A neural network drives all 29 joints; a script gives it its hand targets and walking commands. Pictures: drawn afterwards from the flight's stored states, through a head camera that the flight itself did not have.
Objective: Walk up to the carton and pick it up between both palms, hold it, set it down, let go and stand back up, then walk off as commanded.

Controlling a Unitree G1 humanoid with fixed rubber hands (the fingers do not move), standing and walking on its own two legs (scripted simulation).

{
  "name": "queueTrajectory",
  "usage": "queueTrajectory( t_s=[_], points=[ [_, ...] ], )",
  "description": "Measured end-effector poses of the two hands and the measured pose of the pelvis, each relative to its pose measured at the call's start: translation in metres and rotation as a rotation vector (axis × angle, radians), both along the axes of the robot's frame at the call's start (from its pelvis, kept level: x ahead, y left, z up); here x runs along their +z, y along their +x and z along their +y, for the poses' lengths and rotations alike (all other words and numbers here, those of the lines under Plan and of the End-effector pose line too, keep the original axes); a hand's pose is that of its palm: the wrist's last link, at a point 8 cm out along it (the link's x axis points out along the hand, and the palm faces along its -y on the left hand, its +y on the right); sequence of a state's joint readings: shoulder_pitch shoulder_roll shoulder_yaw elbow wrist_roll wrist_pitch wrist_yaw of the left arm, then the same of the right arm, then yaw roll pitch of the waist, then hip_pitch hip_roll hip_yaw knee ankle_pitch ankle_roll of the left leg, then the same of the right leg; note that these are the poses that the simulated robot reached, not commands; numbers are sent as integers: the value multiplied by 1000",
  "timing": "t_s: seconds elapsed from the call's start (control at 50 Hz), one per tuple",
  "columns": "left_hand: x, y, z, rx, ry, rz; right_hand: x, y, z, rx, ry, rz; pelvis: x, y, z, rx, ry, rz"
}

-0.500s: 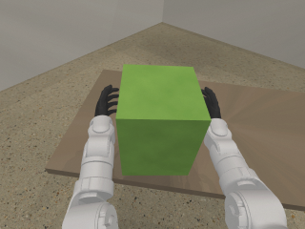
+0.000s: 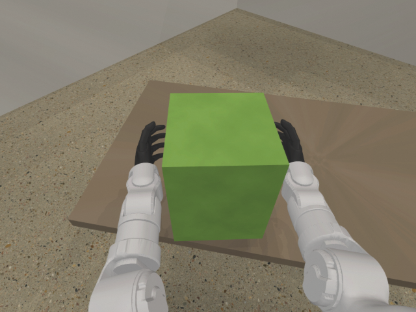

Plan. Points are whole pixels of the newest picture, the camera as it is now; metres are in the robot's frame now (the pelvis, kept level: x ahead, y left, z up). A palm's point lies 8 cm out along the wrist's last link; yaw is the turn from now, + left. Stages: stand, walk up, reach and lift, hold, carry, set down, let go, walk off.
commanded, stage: set down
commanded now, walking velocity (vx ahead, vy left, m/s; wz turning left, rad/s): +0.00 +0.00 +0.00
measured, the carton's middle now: (217, 168) +0.42 +0.04 +0.03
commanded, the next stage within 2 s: none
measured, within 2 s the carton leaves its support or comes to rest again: rests again in 0.76 s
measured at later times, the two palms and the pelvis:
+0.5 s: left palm (155, 165) +0.39 +0.17 +0.05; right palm (290, 158) +0.44 -0.11 +0.06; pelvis +0.01 +0.00 +0.00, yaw -1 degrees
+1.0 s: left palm (156, 167) +0.39 +0.17 +0.05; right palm (291, 161) +0.43 -0.12 +0.05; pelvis +0.00 +0.00 +0.00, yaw -2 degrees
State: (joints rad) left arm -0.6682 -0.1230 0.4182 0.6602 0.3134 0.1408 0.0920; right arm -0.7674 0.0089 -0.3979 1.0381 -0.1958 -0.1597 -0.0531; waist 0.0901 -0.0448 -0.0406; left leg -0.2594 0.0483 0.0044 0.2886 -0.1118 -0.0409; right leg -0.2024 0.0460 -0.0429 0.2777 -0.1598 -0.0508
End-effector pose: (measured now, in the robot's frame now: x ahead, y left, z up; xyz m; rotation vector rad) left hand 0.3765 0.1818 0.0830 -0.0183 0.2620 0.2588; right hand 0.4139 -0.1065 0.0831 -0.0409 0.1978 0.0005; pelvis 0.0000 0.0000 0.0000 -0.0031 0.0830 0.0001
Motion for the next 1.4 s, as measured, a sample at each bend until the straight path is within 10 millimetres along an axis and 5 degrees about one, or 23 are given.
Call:
queueTrajectory(
  t_s=[0.44, 1.4],
  points=[
    [-31, 15, -8, 31, -4, 21, -26, 22, -7, 38, -8, 17, -3, 9, -4, -21, 2, 130],
    [-37, 13, -11, 30, -5, -24, -32, 17, -11, 28, -9, 3, -4, 1, 5, -36, 5, 153]
  ],
)
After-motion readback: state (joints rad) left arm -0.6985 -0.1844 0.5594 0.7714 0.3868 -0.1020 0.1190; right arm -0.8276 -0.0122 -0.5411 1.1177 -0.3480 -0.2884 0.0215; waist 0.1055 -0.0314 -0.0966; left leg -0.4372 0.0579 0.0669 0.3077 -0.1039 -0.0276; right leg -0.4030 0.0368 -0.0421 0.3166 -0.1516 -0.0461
